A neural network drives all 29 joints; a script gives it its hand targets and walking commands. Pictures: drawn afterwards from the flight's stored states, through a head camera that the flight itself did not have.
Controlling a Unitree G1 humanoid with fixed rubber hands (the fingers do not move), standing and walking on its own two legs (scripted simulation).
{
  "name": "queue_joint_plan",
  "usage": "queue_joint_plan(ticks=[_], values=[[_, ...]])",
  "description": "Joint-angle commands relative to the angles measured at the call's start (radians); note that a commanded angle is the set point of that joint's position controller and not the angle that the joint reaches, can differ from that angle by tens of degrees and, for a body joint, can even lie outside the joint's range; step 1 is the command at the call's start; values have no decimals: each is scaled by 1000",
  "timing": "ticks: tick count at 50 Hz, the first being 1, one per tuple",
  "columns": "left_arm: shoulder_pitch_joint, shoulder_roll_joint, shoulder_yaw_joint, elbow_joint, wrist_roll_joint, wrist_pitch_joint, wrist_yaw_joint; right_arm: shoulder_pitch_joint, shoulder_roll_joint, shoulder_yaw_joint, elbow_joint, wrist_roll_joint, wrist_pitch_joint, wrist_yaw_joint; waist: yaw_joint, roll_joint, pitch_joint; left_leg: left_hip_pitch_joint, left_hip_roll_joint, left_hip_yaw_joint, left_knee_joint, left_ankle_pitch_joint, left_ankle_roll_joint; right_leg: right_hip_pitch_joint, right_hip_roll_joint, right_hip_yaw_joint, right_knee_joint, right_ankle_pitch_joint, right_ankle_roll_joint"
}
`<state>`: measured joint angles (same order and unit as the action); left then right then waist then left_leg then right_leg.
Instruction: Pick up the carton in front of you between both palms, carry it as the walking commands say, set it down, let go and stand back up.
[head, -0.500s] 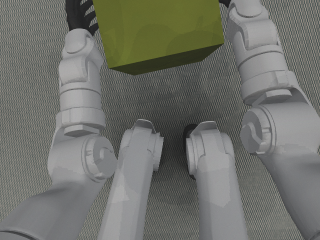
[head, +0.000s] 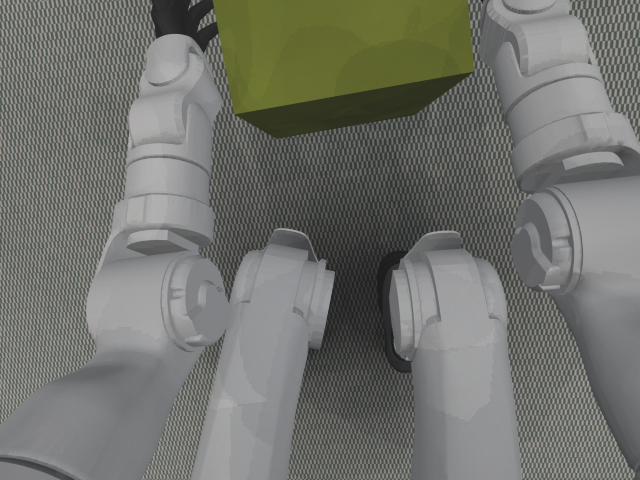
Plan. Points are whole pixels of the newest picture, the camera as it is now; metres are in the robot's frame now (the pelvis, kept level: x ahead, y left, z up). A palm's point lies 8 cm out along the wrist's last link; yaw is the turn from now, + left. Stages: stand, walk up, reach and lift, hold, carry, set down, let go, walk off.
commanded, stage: set down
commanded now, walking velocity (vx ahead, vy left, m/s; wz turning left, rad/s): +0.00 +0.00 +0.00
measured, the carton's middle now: (334, 25) +0.55 +0.01 -0.24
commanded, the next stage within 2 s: none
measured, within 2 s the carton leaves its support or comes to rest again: rests again in 0.04 s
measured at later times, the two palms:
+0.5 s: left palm (185, 54) +0.50 +0.16 -0.16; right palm out of the picture +0.55 -0.15 -0.16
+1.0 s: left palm (160, 55) +0.51 +0.19 -0.19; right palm out of the picture +0.56 -0.18 -0.20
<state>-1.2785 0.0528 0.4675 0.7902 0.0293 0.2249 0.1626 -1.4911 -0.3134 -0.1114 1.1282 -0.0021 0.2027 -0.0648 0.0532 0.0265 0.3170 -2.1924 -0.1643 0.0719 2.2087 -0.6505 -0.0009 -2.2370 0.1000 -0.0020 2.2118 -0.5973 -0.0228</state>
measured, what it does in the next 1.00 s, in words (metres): stands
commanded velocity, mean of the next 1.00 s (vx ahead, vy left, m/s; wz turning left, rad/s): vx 0.00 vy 0.00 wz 0.00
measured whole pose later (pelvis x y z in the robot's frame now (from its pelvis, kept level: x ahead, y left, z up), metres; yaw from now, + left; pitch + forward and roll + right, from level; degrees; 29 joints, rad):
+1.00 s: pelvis -0.01 -0.01 -0.02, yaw +1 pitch +31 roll +4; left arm -1.41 0.26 0.32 1.05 -0.12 0.08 0.11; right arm -1.56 -0.48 0.01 1.21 0.17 0.09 -0.05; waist 0.06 0.02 0.50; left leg -2.17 -0.08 0.10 2.26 -0.64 0.01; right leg -2.22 0.04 -0.04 2.28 -0.59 -0.08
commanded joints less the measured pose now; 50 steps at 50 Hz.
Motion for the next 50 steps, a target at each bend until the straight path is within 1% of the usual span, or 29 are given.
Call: queue_joint_plan(ticks=[1, 2, 4, 7, 10, 14, 22, 25, 32, 34, 36, 37, 38, 39, 40, 41, 42, 43, 44, 46, 47, 48, 50], values=[[-629, -797, -407, -53, -62, -8, -272, -476, 880, 203, -145, 80, -39, 232, 33, -94, -1009, 412, -7, -58, -178, 395, -24, 504, 14, 62, -121, 355, -25], [-643, -783, -406, -58, -60, -11, -270, -491, 873, 206, -142, 84, -40, 232, 36, -102, -1002, 404, -5, -58, -173, 392, -22, 507, 13, 66, -119, 356, -25], [-658, -749, -401, -55, -54, -13, -271, -475, 849, 193, -100, 73, -34, 232, 30, -112, -950, 372, 1, -53, -169, 343, -21, 510, 12, 70, -124, 324, -28], [-671, -704, -384, -60, -39, -16, -277, -439, 810, 157, -35, 49, -27, 231, 26, -98, -882, 341, 10, -47, -160, 288, -19, 491, 11, 79, -130, 277, -36], [-631, -672, -344, -13, -9, -9, -284, -439, 766, 133, 1, 37, -28, 231, 38, -81, -814, 329, 16, -44, -152, 252, -15, 461, 12, 85, -132, 235, -40], [-599, -649, -293, 26, 17, -2, -299, -425, 726, 106, 40, 16, -24, 230, 33, -82, -733, 296, 19, -42, -141, 220, -13, 448, 12, 98, -135, 209, -45], [-549, -579, -201, 100, 58, 10, -315, -399, 664, 66, 90, -13, -8, 230, 31, -90, -611, 229, 29, -37, -131, 148, -7, 436, 6, 116, -144, 156, -50], [-529, -555, -171, 121, 71, 13, -316, -380, 636, 52, 106, -29, -2, 229, 23, -95, -579, 212, 32, -35, -126, 134, -7, 436, 6, 122, -148, 146, -49], [-472, -471, -114, 159, 94, 12, -309, -330, 559, 27, 137, -54, 3, 225, 25, -100, -530, 191, 41, -35, -120, 126, -7, 435, 2, 130, -149, 144, -48], [-457, -436, -108, 157, 89, 2, -300, -327, 520, 30, 127, -47, -6, 216, 29, -98, -543, 197, 47, -33, -117, 143, -11, 453, -2, 134, -143, 165, -43], [-416, -342, -87, 157, 86, -17, -273, -322, 414, 28, 106, -41, -23, 187, 31, -96, -572, 215, 57, -30, -113, 166, -17, 496, -10, 139, -133, 199, -34], [-380, -260, -64, 154, 89, -31, -250, -309, 334, 24, 92, -40, -33, 165, 36, -96, -587, 227, 61, -25, -114, 176, -23, 523, -14, 140, -128, 213, -27], [-342, -147, -39, 147, 92, -48, -218, -294, 219, 17, 74, -40, -46, 136, 38, -96, -608, 237, 67, -22, -118, 184, -29, 555, -21, 139, -127, 228, -19], [-303, 14, -13, 138, 94, -68, -176, -269, 58, 3, 61, -39, -61, 98, 44, -93, -639, 252, 75, -17, -125, 192, -37, 588, -29, 138, -128, 242, -9], [-268, 213, 6, 143, 81, -93, -126, -246, -139, -17, 45, -27, -78, 52, 48, -92, -682, 266, 84, -15, -128, 202, -46, 616, -41, 137, -129, 253, -1], [-307, 304, -5, 147, 46, -117, -89, -308, -207, 6, 17, 16, -92, 26, 70, -98, -760, 270, 92, -20, -121, 228, -49, 643, -49, 139, -117, 275, 2], [-350, 358, -18, 145, 6, -136, -64, -371, -243, 26, -2, 56, -104, 12, 88, -107, -835, 264, 98, -23, -115, 249, -46, 673, -55, 142, -103, 298, 2], [-370, 372, -48, 143, -37, -151, -48, -413, -272, 37, -26, 95, -118, 2, 94, -111, -897, 271, 104, -28, -116, 277, -40, 698, -58, 143, -94, 328, 2], [-384, 366, -89, 148, -80, -164, -39, -439, -295, 49, -40, 132, -131, -4, 94, -112, -946, 283, 109, -31, -117, 311, -37, 711, -63, 143, -83, 362, 0], [-390, 350, -162, 150, -170, -182, -37, -465, -271, 133, -71, 191, -149, 2, 71, -130, -1061, 306, 113, -41, -104, 387, -27, 758, -71, 140, -57, 447, -5], [-394, 336, -201, 149, -209, -186, -39, -444, -264, 160, -51, 212, -151, 7, 60, -144, -1102, 315, 113, -47, -101, 406, -21, 786, -77, 137, -48, 477, -7], [-376, 324, -228, 174, -232, -185, -42, -421, -256, 183, -34, 232, -150, 13, 60, -151, -1112, 324, 113, -53, -106, 415, -16, 792, -79, 133, -43, 487, -10], [-339, 323, -252, 205, -257, -178, -39, -378, -253, 199, -18, 261, -144, 23, 67, -143, -1126, 376, 113, -57, -123, 437, -14, 765, -81, 121, -49, 467, -12]])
